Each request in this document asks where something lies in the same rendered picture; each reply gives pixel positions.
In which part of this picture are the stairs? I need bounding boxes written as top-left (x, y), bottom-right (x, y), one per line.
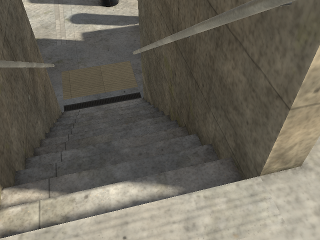
top-left (0, 98), bottom-right (243, 239)

